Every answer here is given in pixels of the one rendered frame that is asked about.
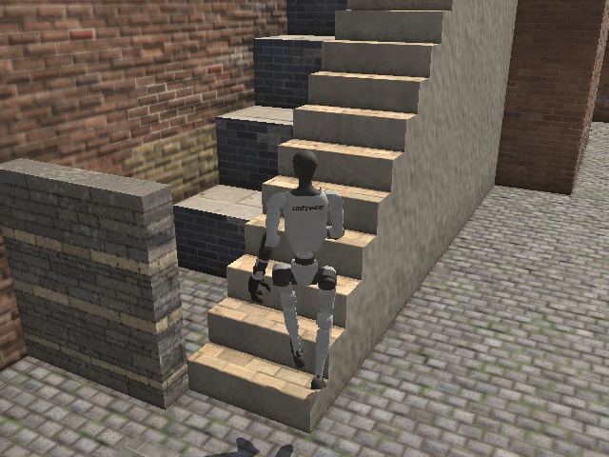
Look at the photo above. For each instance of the left robot forearm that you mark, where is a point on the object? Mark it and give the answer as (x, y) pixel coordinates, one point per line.
(262, 260)

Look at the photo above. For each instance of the right robot upper arm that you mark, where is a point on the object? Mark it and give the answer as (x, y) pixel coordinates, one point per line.
(335, 202)

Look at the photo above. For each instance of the left robot hand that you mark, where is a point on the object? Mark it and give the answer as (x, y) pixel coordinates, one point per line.
(253, 288)

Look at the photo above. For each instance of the robot torso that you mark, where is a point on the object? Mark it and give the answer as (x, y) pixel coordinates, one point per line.
(305, 229)

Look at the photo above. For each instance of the robot left shin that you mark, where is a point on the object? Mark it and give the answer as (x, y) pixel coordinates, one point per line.
(292, 326)

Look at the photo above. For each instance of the left robot upper arm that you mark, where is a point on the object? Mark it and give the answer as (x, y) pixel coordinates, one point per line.
(272, 221)

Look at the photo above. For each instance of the right robot forearm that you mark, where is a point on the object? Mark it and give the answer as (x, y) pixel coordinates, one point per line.
(328, 236)

